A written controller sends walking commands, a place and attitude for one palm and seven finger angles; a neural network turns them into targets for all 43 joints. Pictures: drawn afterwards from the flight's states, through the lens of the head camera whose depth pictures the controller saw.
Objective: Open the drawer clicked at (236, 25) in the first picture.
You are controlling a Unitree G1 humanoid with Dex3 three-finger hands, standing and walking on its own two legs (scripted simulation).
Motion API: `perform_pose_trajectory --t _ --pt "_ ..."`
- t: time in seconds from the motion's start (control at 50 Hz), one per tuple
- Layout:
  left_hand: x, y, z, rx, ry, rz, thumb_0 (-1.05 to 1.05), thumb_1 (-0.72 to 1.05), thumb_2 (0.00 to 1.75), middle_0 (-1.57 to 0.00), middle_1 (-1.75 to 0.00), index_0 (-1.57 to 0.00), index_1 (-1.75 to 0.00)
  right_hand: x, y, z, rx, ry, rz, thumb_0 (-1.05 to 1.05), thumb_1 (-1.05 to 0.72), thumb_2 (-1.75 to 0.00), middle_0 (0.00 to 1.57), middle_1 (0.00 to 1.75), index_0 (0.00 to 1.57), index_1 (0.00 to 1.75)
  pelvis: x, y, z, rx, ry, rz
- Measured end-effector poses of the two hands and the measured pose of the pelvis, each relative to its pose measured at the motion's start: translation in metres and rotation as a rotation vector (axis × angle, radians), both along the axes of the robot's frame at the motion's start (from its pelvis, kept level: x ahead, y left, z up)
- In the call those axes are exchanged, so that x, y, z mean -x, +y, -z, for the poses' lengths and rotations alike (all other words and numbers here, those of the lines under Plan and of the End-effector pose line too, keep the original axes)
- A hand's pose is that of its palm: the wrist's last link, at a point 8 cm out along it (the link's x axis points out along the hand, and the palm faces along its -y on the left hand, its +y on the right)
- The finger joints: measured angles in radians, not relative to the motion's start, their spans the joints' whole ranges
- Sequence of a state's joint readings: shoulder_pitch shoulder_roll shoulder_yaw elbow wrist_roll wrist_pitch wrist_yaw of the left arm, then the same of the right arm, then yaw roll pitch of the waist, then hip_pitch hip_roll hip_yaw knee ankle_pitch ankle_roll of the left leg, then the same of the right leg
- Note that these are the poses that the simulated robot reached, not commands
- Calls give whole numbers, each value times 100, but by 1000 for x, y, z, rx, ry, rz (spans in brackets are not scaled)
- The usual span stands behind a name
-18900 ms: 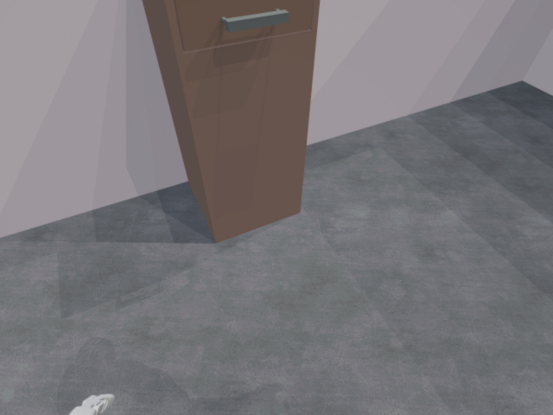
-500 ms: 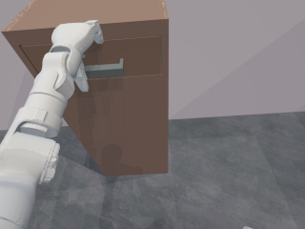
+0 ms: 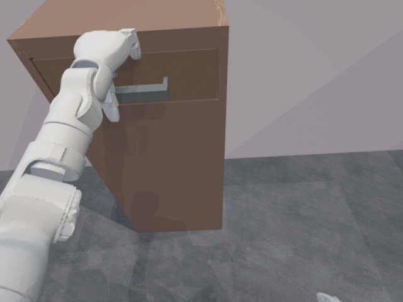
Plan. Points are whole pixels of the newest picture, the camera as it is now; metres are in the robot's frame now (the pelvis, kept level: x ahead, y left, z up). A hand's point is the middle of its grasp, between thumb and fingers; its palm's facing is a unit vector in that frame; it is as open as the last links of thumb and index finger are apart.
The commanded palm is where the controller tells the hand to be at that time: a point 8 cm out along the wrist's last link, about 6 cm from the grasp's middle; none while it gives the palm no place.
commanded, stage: re-aim the fingers above the handle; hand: left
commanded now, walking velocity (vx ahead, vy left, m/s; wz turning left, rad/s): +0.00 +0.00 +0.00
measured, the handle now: (130, 88) +0.53 +0.17 +0.15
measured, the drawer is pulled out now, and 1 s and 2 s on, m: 0.00 0.00 0.00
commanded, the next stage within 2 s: lower the fingers behind the handle in 1.62 s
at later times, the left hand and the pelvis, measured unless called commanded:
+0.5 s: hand (113, 79) +0.48 +0.18 +0.21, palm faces +0.05 +0.00 -1.00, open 13.8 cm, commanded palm +0.45 +0.20 +0.26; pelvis +0.00 +0.00 +0.00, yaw -1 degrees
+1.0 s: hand (109, 84) +0.46 +0.18 +0.21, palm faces +0.08 +0.01 -1.00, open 13.8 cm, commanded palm +0.43 +0.19 +0.27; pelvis +0.01 +0.00 +0.00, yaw +1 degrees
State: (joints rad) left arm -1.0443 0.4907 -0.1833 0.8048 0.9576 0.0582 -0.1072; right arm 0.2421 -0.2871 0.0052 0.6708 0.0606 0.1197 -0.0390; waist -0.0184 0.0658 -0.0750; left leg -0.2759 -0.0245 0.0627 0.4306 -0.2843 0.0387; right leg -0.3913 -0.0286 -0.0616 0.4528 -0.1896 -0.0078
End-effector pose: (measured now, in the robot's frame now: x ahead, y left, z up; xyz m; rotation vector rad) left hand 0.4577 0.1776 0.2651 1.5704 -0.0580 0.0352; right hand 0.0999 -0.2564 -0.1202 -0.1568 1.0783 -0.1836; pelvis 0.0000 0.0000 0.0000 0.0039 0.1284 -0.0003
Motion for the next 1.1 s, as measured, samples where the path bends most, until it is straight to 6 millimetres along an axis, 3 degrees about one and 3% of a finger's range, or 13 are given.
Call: perform_pose_trajectory --t 0.22,0.64,0.88,1.0,1.1 --pt "-1 0 -1 11 3 -11 0 -49 30 -38 -127 -35 -123 10 2 3 -11 20 12 1 -91 -90 20 30 20 30 2 -1 0 0 -2 3" --pt "4 5 6 1 7 -18 0 -49 30 -33 -123 -32 -120 2 -5 0 -2 -8 12 1 -91 -90 20 30 20 30 2 -4 0 -1 -2 6" --pt "25 9 9 3 -9 -24 0 -49 30 -32 -121 -32 -120 -38 8 -4 -41 -73 -48 1 -91 -90 20 30 20 30 -5 -2 -1 3 -28 -6" --pt "27 4 2 -7 -19 -12 0 -49 30 -32 -120 -32 -120 -60 17 -10 -49 -119 -88 1 -91 -90 20 30 20 30 -6 -1 -1 3 -28 -21" --pt "21 2 -4 9 -18 -18 0 -49 30 -32 -120 -32 -120 -66 23 -11 -56 -130 -96 1 -91 -90 20 30 20 30 -7 0 -1 2 -26 -21"
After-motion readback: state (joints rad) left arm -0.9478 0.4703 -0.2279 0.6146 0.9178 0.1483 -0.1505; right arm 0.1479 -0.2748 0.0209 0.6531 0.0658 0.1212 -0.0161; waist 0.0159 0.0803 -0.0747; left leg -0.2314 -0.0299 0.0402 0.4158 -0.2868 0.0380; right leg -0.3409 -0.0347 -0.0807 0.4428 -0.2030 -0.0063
